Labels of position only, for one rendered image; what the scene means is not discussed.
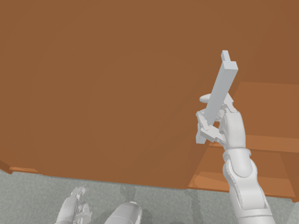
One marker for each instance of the handle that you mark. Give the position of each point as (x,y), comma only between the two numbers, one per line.
(226,75)

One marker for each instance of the robot right forearm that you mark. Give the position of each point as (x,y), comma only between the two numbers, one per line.
(248,199)

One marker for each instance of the robot right hand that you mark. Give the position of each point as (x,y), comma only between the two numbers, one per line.
(231,124)

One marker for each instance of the wardrobe door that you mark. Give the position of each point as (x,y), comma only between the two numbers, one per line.
(108,90)
(11,160)

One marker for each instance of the robot left thigh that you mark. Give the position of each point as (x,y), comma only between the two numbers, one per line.
(126,213)

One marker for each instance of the robot left hand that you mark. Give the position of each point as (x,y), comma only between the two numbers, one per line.
(71,207)

